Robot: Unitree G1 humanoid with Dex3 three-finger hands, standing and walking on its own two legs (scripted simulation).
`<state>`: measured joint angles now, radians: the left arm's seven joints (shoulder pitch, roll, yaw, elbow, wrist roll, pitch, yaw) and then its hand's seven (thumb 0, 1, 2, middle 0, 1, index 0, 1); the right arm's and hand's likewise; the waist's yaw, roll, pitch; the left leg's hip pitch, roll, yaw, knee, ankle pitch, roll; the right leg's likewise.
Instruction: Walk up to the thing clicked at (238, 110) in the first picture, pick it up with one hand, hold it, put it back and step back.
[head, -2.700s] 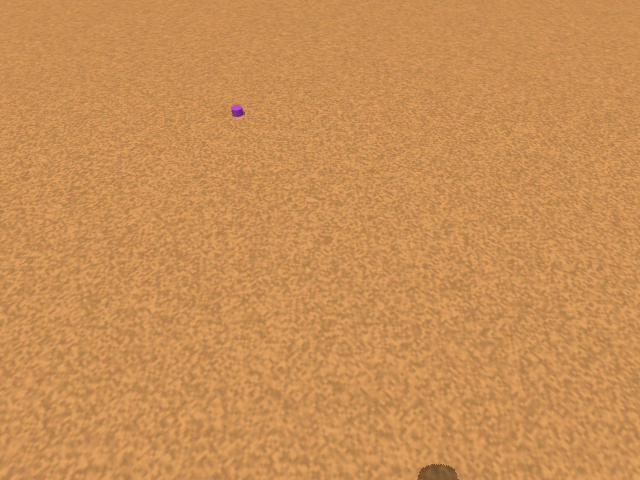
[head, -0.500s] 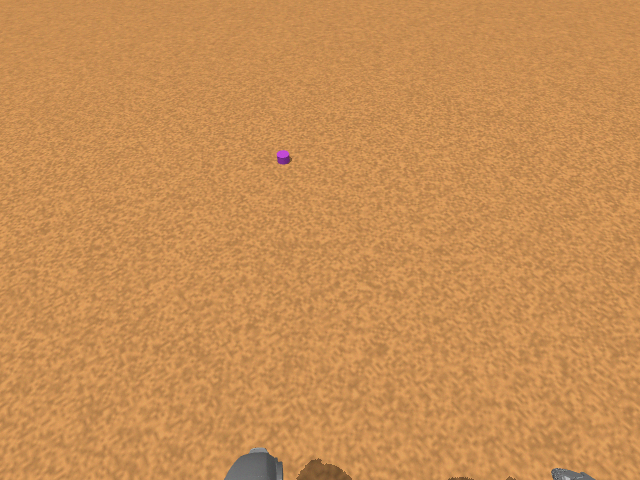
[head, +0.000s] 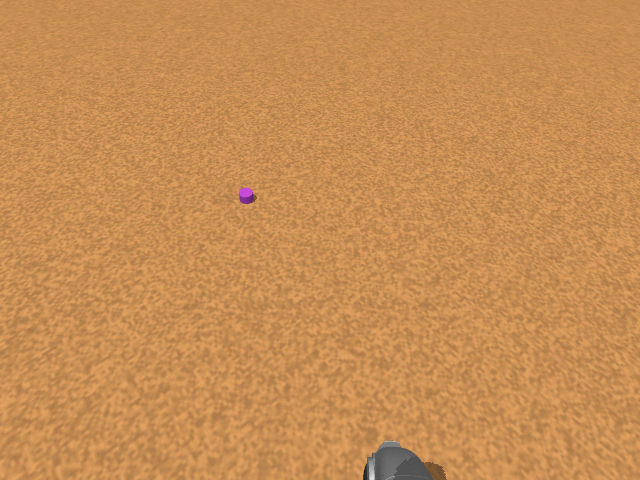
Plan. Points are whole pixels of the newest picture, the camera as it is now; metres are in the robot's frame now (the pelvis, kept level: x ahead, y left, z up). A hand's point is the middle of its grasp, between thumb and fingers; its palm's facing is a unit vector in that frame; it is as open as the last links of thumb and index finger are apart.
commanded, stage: walk up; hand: left
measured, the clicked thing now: (246, 195) +1.34 +0.25 -0.75
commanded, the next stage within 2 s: none
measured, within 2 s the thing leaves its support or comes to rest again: neither
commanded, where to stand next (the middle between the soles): +0.96 -0.01 m, yaw +2 degrees
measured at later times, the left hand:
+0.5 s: hand (144, 398) +0.28 +0.26 -0.15, palm faces +0.03 -0.93 -0.36, open 7.4 cm
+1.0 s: hand (180, 251) +0.55 +0.25 -0.14, palm faces -0.06 -0.91 -0.40, open 7.4 cm
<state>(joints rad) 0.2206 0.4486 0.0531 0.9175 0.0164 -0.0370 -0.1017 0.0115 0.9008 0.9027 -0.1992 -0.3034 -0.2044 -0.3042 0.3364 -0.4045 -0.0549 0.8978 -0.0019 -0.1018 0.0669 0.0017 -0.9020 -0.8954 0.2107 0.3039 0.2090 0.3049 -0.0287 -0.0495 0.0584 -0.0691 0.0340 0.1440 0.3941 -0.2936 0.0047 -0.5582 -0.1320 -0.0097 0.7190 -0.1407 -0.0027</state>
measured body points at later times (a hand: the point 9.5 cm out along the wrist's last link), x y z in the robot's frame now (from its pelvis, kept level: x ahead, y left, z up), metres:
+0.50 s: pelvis +0.25 -0.03 -0.01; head +0.26 -0.02 +0.44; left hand +0.27 +0.30 -0.12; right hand +0.36 -0.34 -0.11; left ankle +0.38 +0.11 -0.73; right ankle +0.20 -0.15 -0.74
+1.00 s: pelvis +0.46 -0.04 -0.02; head +0.46 -0.05 +0.43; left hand +0.55 +0.30 -0.11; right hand +0.49 -0.37 -0.14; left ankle +0.39 +0.11 -0.74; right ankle +0.57 -0.16 -0.74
